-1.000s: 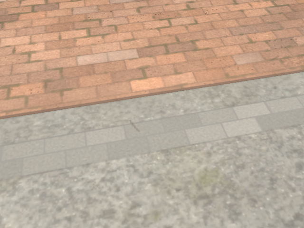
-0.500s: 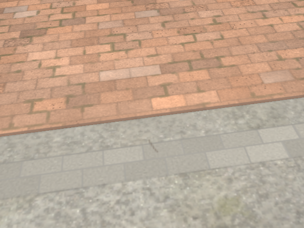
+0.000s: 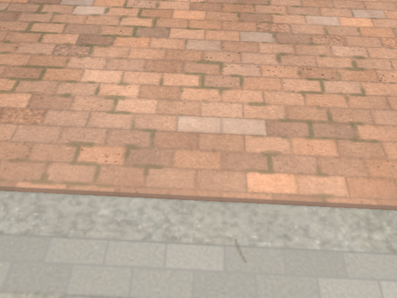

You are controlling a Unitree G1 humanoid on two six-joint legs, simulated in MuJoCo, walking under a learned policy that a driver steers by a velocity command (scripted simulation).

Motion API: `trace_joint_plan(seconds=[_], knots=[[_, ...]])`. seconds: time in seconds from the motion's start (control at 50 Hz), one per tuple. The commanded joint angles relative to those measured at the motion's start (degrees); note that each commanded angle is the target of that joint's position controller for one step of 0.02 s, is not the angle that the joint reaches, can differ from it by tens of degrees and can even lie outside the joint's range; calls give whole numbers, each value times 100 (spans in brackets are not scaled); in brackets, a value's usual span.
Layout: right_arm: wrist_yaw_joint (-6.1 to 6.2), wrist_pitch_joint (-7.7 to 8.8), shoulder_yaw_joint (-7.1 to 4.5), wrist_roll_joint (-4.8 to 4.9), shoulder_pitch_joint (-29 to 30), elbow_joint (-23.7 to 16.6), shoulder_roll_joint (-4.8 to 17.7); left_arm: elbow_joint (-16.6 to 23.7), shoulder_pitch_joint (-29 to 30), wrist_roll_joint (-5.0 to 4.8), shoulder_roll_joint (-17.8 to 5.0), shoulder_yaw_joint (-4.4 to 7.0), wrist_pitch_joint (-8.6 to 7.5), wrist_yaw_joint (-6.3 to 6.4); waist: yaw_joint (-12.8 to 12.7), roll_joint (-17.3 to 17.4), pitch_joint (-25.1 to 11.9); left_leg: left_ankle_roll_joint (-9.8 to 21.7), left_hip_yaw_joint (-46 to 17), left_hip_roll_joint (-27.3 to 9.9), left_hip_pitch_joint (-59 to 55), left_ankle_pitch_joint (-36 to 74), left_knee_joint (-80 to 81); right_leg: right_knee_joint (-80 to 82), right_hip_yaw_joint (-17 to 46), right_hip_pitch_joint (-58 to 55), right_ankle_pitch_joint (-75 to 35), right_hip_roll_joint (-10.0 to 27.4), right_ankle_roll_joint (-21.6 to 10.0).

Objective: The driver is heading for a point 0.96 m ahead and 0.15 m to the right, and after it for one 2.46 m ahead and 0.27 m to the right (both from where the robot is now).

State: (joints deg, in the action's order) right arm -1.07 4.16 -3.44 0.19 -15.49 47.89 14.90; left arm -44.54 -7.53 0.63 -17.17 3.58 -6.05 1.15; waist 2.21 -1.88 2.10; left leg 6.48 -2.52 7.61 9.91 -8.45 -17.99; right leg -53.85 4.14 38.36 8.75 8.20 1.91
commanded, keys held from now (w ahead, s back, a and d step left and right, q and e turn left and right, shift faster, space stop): w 0.04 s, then no key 0.30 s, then e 0.60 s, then no key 0.06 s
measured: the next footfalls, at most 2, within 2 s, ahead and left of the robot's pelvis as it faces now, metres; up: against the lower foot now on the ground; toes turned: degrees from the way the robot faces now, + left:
right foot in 0.22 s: +0.33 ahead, -0.15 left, +0.00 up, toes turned +2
left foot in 0.60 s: +0.30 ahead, +0.09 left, +0.00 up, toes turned -4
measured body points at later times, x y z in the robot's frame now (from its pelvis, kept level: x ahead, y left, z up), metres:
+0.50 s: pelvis +0.21 -0.04 -0.01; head +0.24 -0.04 +0.44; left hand +0.33 +0.22 -0.13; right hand +0.32 -0.32 -0.13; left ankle +0.23 +0.10 -0.72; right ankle +0.29 -0.15 -0.75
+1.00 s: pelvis +0.24 -0.05 -0.02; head +0.27 -0.06 +0.43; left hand +0.48 +0.17 -0.11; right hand +0.28 -0.36 -0.13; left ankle +0.26 +0.10 -0.74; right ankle +0.22 -0.15 -0.75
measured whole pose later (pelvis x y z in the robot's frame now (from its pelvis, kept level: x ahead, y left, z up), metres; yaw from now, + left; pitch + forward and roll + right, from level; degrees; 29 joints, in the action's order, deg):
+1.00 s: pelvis +0.24 -0.05 -0.02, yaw -16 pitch +2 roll +0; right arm 2.3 -0.6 -4.6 0.6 -9.8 44.3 17.0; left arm -39.0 -7.6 -1.0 -16.8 4.5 3.2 -1.1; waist 1.4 0.8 2.0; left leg -2.3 9.5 -7.6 15.4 -18.3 -33.3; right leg -31.2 -2.8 17.4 13.2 0.4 -1.2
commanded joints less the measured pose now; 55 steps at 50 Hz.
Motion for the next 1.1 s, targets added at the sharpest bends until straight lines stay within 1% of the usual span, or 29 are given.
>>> trace_joint_plan(seconds=[0.02,0.08,0.14,0.18,0.22,0.24,0.26,0.28,0.3,0.34,0.38,0.42,0.48,0.58,0.6,0.62,0.64,0.66,0.68,0.72,0.84,0.92,0.96,0.98,1.0,1.02,1.04,1.06,1.1], knots=[[94,103,-184,29,136,-360,897,316,93,18,-295,52,-26,-15,-37,426,-52,732,-807,-1320,547,787,887,1090,-168,-445,-1321,-96,80],[126,60,-164,48,-216,-210,929,486,683,-3,-191,-20,-113,-115,240,436,62,561,-667,-1299,392,1178,678,2038,-344,-764,-2038,-384,15],[169,-58,-134,35,-512,-72,893,615,907,10,-263,-17,-175,-233,321,545,-75,445,-781,-1477,-371,2136,11,2487,-363,-714,-1852,-602,-153],[192,-131,-129,4,-511,-58,899,600,725,37,-404,27,-197,-278,173,649,-280,342,-995,-1619,-830,2633,-499,2677,-341,-891,-1344,-726,-323],[206,-166,-116,10,-268,-126,906,388,-80,92,-614,105,-233,-254,-327,668,-689,87,-900,-1357,-907,3470,-1467,3168,-452,-1973,-1981,-797,-592],[205,-140,-37,-74,-247,-270,728,308,-733,198,-942,156,-258,-225,-552,333,-1464,-149,-734,-1042,-232,2539,-2601,2673,186,-3470,-4231,-30,-943],[163,-72,90,-52,-1303,-96,312,228,-1118,243,-1101,170,-159,-207,-376,-984,-2437,-624,-475,-320,1468,-931,-4658,2266,1746,-5590,-5995,1477,-2114],[111,-76,56,27,-1491,58,625,122,-1372,57,-575,64,-50,-244,-513,-1037,-3030,-735,-784,-288,1919,-3242,-5198,2418,2423,-5865,-5416,1726,-2348],[107,-151,-59,132,-993,-48,1020,178,-1045,-64,-529,41,43,-247,-577,-563,-2373,-799,-807,-558,2261,-3082,-5530,2699,2137,-5226,-3885,1475,-2091],[201,-380,-76,79,-236,-237,881,295,-75,-16,-286,-81,173,-207,-320,-36,-1037,-906,-396,-968,2327,-2501,-4921,3338,1439,-3404,-1956,959,-1680],[283,-560,-36,-14,-349,-219,581,301,417,71,-408,-47,268,-215,19,-483,-552,-968,-77,-1049,1334,-2117,-3702,3801,902,-1921,-1130,400,-1416],[343,-553,-9,-55,-476,-169,458,307,412,74,-652,65,335,-193,16,-717,-670,-996,128,-873,853,-1810,-3050,3837,703,-1729,-1332,218,-1478],[384,-546,-67,-36,-260,-229,630,308,256,-61,-835,174,428,-117,-117,-587,-924,-911,86,-802,747,-1120,-2550,3867,1010,-1974,-467,355,-1531],[369,-431,-138,-81,-161,-331,642,314,251,-174,-662,166,610,22,60,-520,-605,-573,135,-730,27,-346,-1021,3487,1226,-1420,762,-25,-1067],[401,-414,-220,-146,-376,-375,964,343,160,-154,-450,108,614,23,112,-34,-659,-312,-497,-1442,-414,-437,-522,2856,1012,-993,1084,-304,-758],[439,-460,-356,-209,-315,-382,1475,542,158,-144,-136,48,583,0,-95,1394,-506,329,-1605,-2496,-418,-201,13,1672,-20,-184,1868,-1154,-378],[427,-427,-338,-326,-79,-538,1351,582,212,-103,-421,128,544,4,44,1823,-520,914,-2330,-3189,-46,399,342,214,-212,-120,2555,-1193,-179],[448,-360,-242,-335,209,-680,1059,467,37,-147,-717,270,560,-2,-90,1314,-562,918,-1993,-3021,-14,922,218,-654,87,-166,2413,-1051,-123],[454,-317,-205,-244,578,-752,920,317,-251,-170,-717,315,632,16,-302,1017,-537,662,-1425,-2710,-64,1309,27,-1032,89,-118,2136,-1001,-39],[454,-292,-165,-95,798,-813,800,234,-414,-131,-568,307,764,58,-311,892,-480,436,-769,-2451,-276,1760,-128,-1339,24,60,1653,-889,173],[500,-448,-297,-88,501,-704,1086,777,212,-190,-223,127,821,-123,42,1157,-617,526,19,-2466,-564,1931,-182,373,-521,-638,1255,-656,322],[401,-448,-390,23,549,-677,1269,906,113,-192,-437,203,876,-250,6,1256,-622,468,134,-2676,-490,1945,-386,1362,-835,-1358,1154,-724,48],[366,-440,-392,140,663,-631,1245,822,-208,-168,-416,244,898,-282,-225,1154,-614,179,333,-2570,-236,1691,-834,2480,-979,-2091,421,-882,-235],[327,-420,-346,138,385,-488,1073,751,-422,-140,-535,303,893,-233,-276,837,-678,-148,578,-2357,133,1190,-1286,3094,-809,-2796,-299,-961,-423],[271,-392,-253,-56,231,-504,759,772,-629,-134,-1035,441,883,-136,-212,-335,-911,-674,1085,-1875,1199,-269,-2555,3216,471,-3920,-2255,-33,-759],[260,-359,-119,-241,535,-838,483,921,-612,15,-1465,468,844,-92,-269,-1612,-967,-1110,1007,-1084,2692,-3083,-3900,3115,2206,-4267,-4019,1460,-1966],[286,-365,-219,-108,926,-866,816,861,-826,127,-1104,365,718,-134,-659,-883,-1339,-1118,190,-1116,2649,-3192,-4749,3241,2112,-3940,-3590,1545,-2417],[294,-408,-264,33,959,-833,915,821,-565,119,-954,298,621,-141,-505,-722,-1036,-1055,70,-1195,2694,-2818,-4958,3276,1546,-3686,-3104,1178,-2149],[385,-491,-305,-20,791,-621,937,829,32,-40,-702,217,567,-90,-260,-481,-739,-1042,-29,-1265,2653,-2045,-4698,3333,1001,-3315,-2335,667,-1607]])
